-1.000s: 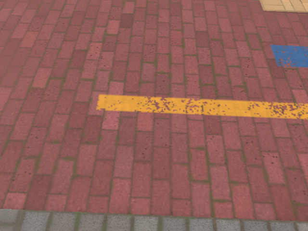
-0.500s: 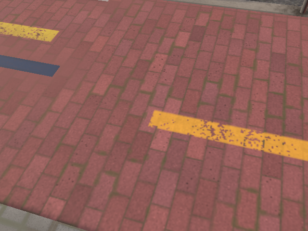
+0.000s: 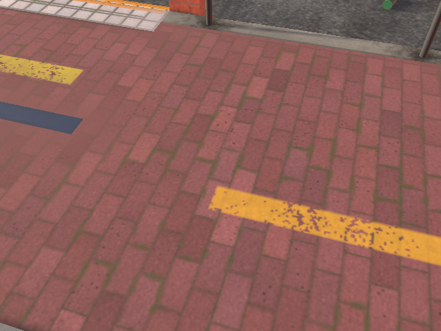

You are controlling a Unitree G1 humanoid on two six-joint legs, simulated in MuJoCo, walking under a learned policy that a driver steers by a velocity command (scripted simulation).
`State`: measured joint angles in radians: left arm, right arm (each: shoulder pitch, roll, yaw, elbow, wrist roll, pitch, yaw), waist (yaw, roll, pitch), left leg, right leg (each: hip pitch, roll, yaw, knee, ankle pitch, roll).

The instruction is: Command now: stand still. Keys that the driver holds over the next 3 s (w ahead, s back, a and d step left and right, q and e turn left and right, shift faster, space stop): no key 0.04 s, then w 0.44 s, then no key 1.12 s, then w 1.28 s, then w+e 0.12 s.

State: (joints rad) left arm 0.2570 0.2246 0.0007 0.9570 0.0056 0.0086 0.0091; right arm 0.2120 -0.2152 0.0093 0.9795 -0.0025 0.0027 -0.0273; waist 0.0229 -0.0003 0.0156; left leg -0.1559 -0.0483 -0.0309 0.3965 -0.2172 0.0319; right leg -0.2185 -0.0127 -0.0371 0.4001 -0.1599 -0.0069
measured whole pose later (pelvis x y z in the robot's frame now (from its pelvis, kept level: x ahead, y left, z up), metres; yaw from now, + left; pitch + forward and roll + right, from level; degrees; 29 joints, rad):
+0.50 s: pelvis +0.12 -0.03 +0.00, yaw +0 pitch +1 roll +1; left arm 0.46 0.20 0.02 1.05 0.01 -0.07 0.01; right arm 0.17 -0.26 -0.04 0.99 -0.02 -0.03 0.02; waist 0.03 0.03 0.00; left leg -0.48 0.03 0.02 0.86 -0.22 0.05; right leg -0.02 0.05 -0.04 0.24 -0.24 -0.07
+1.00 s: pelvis +0.27 -0.02 -0.01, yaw -1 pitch -1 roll +2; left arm 0.19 0.23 0.07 0.99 0.03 0.03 0.02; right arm 0.32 -0.21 -0.03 1.07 -0.03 -0.09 0.00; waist -0.03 -0.03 0.06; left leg -0.17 -0.07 0.09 0.45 -0.27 0.08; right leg -0.52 -0.01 0.08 1.01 -0.21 -0.01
